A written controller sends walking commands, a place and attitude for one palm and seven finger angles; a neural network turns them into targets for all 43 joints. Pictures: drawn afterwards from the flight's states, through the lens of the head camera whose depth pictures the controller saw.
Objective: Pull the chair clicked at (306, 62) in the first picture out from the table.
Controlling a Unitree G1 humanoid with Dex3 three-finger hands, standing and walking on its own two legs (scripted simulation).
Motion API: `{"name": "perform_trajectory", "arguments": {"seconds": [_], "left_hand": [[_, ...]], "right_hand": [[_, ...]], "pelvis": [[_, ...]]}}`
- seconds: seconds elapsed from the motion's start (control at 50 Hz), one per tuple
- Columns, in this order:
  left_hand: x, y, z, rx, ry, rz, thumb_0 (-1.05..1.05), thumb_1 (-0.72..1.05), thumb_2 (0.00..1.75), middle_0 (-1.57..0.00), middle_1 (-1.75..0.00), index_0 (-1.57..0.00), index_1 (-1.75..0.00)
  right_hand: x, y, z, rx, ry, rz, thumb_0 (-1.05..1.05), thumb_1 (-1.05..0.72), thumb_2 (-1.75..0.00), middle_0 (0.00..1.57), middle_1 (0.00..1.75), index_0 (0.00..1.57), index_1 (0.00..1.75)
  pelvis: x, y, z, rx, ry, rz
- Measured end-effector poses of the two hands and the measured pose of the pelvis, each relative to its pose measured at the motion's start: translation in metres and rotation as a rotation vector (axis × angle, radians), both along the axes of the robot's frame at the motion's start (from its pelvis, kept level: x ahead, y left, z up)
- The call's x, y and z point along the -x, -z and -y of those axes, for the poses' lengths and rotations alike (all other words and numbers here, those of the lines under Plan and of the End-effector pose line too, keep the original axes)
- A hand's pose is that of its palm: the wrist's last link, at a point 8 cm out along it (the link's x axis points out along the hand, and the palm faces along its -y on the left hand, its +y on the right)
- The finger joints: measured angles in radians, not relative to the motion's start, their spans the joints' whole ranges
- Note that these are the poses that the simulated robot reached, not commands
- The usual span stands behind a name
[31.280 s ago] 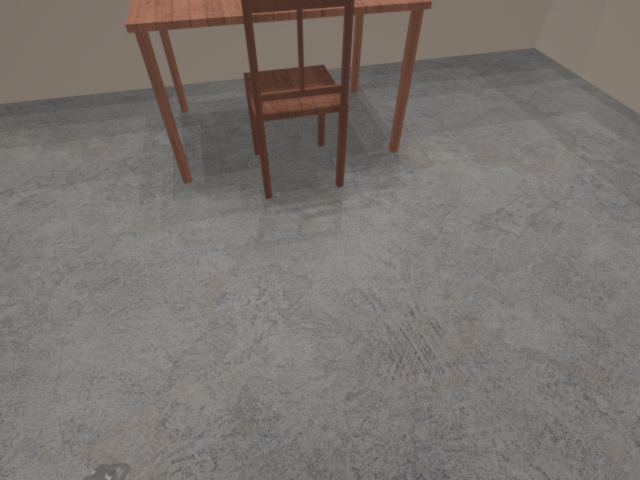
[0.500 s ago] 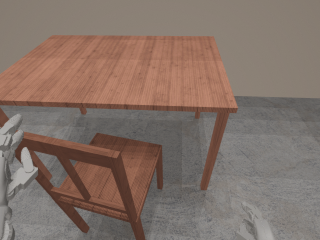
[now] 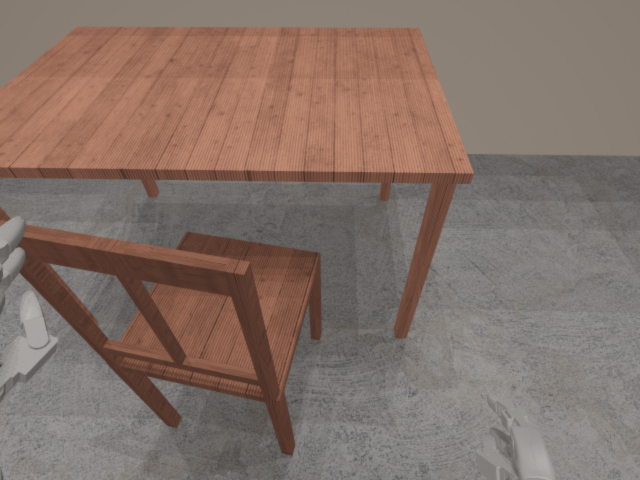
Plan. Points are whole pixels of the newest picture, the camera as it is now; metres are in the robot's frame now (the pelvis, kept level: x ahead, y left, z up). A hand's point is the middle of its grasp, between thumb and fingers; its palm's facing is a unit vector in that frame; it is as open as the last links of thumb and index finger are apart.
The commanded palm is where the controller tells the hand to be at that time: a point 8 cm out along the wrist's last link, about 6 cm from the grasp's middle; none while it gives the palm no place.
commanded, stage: step back with the hand held close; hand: left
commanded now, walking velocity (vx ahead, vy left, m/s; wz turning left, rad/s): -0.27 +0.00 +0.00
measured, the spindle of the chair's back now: (156, 322) +0.37 +0.31 -0.10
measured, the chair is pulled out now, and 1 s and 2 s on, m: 0.13 0.13 0.13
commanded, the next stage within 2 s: stop stepping back and stand still in 0.84 s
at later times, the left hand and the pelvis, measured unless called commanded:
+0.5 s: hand (6, 396) +0.15 +0.26 +0.17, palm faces +0.45 -0.75 -0.48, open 7.4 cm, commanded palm +0.08 +0.30 +0.18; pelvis -0.05 -0.01 -0.01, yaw +3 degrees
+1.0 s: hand out of the picture +0.04 +0.25 +0.17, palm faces +0.40 -0.82 -0.41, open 7.4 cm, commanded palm -0.01 +0.29 +0.18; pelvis -0.17 -0.01 -0.01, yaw -2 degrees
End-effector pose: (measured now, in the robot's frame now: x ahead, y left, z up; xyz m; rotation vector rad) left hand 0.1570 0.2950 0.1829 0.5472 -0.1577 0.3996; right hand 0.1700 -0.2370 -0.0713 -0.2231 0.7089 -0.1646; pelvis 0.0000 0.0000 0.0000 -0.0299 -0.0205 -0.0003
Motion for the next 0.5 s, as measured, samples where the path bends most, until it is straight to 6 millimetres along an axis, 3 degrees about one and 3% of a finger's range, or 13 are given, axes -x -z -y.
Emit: {"name": "perform_trajectory", "arguments": {"seconds": [0.22,0.36,0.5], "left_hand": [[0.028,0.000,-0.001,-0.028,-0.022,0.058,0.02,0.89,0.90,-0.21,-0.30,-0.21,-0.30],[0.036,0.002,0.003,0.013,0.009,0.101,0.02,0.88,0.90,-0.21,-0.30,-0.21,-0.30],[0.052,-0.005,-0.004,-0.068,0.016,0.117,0.02,0.88,0.90,-0.21,-0.30,-0.21,-0.30]], "right_hand": [[0.024,0.004,0.004,0.028,-0.020,0.002,0.02,-0.90,-0.90,0.21,0.30,0.21,0.30],[0.040,0.004,0.006,0.051,-0.011,-0.005,0.02,-0.90,-0.90,0.21,0.30,0.21,0.30],[0.052,0.004,0.003,0.047,-0.020,0.011,0.02,-0.90,-0.90,0.21,0.30,0.21,0.30]], "pelvis": [[0.022,0.007,0.004,0.005,-0.014,0.008],[0.035,0.010,0.002,0.017,-0.012,0.008],[0.049,0.013,0.006,0.021,-0.052,0.000]]}}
